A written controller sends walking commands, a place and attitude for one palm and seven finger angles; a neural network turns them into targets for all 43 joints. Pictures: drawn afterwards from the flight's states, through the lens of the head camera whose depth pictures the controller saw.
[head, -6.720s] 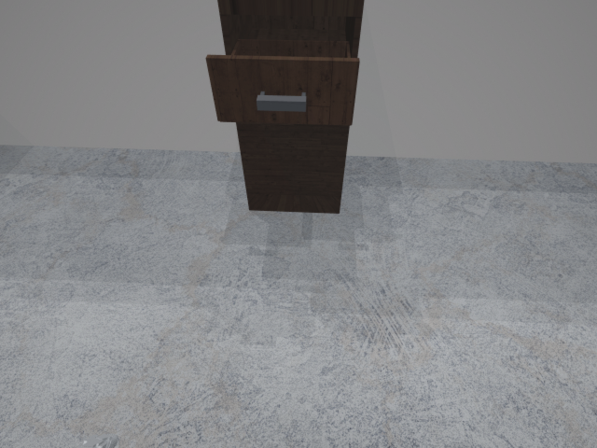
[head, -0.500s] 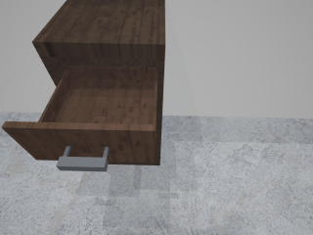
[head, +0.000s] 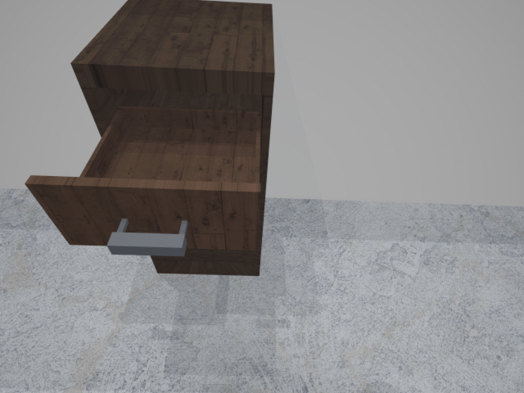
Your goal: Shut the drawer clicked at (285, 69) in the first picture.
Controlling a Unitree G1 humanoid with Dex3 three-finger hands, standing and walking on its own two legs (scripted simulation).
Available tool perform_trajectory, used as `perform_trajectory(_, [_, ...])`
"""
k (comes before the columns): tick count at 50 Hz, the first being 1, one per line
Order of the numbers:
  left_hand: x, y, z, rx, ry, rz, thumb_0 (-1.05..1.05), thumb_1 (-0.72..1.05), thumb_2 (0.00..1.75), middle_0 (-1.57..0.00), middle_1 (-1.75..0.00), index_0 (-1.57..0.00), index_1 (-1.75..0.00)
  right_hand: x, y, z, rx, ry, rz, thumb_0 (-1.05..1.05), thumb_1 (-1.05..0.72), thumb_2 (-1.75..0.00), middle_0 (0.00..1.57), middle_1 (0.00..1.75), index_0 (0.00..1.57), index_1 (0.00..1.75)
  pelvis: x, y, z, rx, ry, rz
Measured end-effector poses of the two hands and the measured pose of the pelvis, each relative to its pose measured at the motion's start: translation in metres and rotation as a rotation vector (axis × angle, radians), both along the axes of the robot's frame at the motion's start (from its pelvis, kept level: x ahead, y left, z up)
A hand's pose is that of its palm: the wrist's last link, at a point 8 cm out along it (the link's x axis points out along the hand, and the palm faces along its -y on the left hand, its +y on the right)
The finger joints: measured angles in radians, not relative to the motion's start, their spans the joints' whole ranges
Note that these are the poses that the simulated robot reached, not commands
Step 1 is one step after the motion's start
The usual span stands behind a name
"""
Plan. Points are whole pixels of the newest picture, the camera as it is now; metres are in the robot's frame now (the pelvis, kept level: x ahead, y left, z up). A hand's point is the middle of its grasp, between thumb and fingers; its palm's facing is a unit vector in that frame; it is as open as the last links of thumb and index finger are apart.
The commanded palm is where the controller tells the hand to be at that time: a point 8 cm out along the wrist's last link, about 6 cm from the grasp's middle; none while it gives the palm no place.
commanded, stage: come to a stop and stand still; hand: left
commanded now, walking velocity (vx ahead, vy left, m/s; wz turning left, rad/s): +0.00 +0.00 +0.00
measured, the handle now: (151, 234) +0.37 +0.22 +0.00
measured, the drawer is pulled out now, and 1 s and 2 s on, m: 0.30 0.30 0.30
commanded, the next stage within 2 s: look again from close up in 0.38 s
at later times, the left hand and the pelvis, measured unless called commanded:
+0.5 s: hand out of the picture -0.03 +0.19 -0.17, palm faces -0.01 -0.98 -0.20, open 7.4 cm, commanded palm none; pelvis -0.01 +0.01 +0.01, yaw -1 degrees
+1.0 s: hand out of the picture +0.00 +0.17 -0.17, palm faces -0.02 -0.98 -0.20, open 7.4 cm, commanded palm none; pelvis +0.00 +0.00 +0.01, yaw -2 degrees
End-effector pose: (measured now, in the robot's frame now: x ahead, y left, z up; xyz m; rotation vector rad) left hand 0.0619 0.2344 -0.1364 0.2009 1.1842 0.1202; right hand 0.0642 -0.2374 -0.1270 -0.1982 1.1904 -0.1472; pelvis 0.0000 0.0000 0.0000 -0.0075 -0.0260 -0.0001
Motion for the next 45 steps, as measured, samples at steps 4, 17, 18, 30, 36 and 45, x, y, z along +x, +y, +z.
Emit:
perform_trajectory(4, [-0.024,0.003,-0.002,-0.007,0.057,0.01,0.01,0.9,0.89,-0.2,-0.3,-0.2,-0.3,-0.02,0.009,-0.003,0.014,0.049,-0.008,0.01,-0.9,-0.9,0.2,0.3,0.2,0.3,-0.005,0.005,0.002,0.0,0.003,-0.002])
perform_trajectory(17, [-0.092,0.01,-0.002,-0.001,0.24,0.054,0.01,0.9,0.89,-0.2,-0.3,-0.2,-0.3,-0.076,0.028,-0.011,0.049,0.203,-0.056,0.01,-0.91,-0.9,0.2,0.3,0.2,0.3,-0.011,0.014,0.005,0.007,0.003,-0.007])
perform_trajectory(18, [-0.094,0.009,-0.002,-0.002,0.248,0.056,0.01,0.9,0.89,-0.2,-0.3,-0.19,-0.3,-0.078,0.029,-0.012,0.052,0.208,-0.058,0.01,-0.91,-0.9,0.2,0.3,0.2,0.3,-0.011,0.015,0.006,0.008,0.002,-0.008])
perform_trajectory(30, [-0.092,-0.006,-0.004,-0.029,0.245,0.053,0.01,0.9,0.89,-0.2,-0.3,-0.19,-0.3,-0.08,0.035,-0.015,0.073,0.215,-0.079,0.01,-0.91,-0.9,0.2,0.3,0.2,0.3,-0.009,0.013,0.006,0.012,0.001,-0.018])
perform_trajectory(36, [-0.078,-0.013,-0.005,-0.041,0.219,0.041,0.01,0.9,0.89,-0.2,-0.3,-0.2,-0.3,-0.077,0.032,-0.014,0.07,0.207,-0.085,0.01,-0.91,-0.9,0.2,0.3,0.2,0.3,-0.007,0.011,0.006,0.013,0.003,-0.022])
perform_trajectory(45, [-0.065,-0.013,-0.003,-0.028,0.201,0.032,0.01,0.91,0.89,-0.2,-0.3,-0.2,-0.3,-0.074,0.029,-0.014,0.072,0.207,-0.091,0.01,-0.91,-0.9,0.2,0.3,0.2,0.3,-0.002,0.007,0.007,0.015,0.002,-0.028])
